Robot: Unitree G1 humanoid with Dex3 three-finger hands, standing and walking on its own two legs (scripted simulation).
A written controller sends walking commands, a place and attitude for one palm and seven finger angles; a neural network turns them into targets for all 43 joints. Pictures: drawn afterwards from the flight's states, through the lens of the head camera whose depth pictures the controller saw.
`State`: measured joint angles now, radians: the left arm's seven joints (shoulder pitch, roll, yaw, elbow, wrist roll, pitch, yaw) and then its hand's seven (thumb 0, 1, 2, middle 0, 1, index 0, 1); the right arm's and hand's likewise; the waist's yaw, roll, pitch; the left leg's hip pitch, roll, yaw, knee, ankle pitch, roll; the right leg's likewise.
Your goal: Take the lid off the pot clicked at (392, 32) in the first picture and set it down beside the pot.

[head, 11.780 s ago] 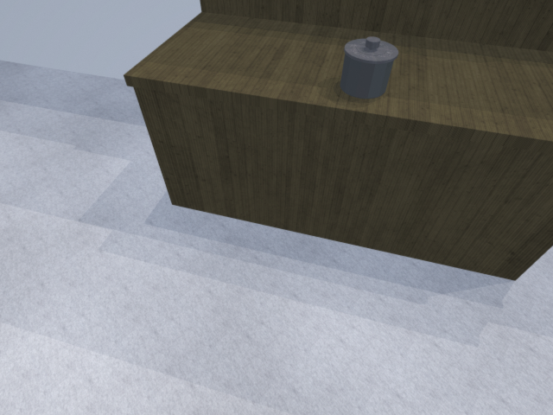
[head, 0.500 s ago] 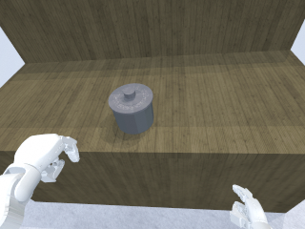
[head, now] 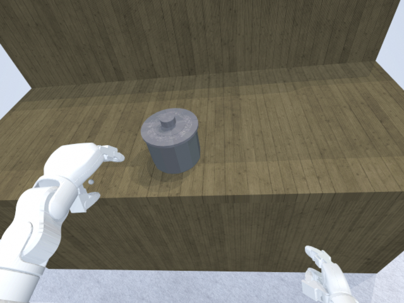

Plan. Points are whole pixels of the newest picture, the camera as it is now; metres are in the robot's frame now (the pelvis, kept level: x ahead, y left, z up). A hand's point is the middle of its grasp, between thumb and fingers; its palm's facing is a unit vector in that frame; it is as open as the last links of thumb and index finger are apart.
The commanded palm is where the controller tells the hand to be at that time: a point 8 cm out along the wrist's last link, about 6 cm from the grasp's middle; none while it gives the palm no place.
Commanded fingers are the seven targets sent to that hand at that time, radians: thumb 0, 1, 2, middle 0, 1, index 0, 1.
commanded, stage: move the open hand above the knob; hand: left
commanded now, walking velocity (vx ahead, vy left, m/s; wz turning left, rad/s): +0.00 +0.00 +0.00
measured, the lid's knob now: (167, 120) +0.55 +0.17 +0.07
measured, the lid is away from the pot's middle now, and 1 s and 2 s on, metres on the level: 0.00 0.00 0.00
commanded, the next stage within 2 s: none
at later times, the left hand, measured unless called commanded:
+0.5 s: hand (115, 153) +0.36 +0.22 +0.13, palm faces -0.20 -0.08 -0.98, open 10.1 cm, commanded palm +0.35 +0.22 +0.20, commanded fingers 0.00 -0.32 1.47 -0.84 -0.08 -0.84 -0.08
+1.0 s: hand (141, 129) +0.43 +0.19 +0.13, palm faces -0.20 -0.07 -0.98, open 10.1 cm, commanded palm +0.42 +0.19 +0.20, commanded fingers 0.00 -0.32 1.47 -0.84 -0.08 -0.84 -0.08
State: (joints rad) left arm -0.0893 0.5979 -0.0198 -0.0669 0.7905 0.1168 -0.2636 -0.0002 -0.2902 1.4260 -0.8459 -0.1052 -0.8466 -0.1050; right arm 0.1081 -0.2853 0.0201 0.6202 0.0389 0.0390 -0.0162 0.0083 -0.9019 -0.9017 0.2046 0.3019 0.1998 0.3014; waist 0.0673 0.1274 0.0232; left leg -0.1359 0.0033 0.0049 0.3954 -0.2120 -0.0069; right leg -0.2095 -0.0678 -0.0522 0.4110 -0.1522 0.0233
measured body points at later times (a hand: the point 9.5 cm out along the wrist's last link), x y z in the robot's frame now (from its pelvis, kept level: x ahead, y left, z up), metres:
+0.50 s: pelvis +0.02 +0.00 +0.00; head +0.02 -0.05 +0.45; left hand +0.36 +0.23 +0.19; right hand +0.22 -0.22 -0.11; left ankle +0.00 +0.13 -0.74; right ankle +0.05 -0.14 -0.74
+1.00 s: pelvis +0.03 +0.01 +0.00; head +0.06 -0.04 +0.44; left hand +0.44 +0.19 +0.19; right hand +0.22 -0.22 -0.12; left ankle +0.00 +0.13 -0.74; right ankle +0.05 -0.14 -0.74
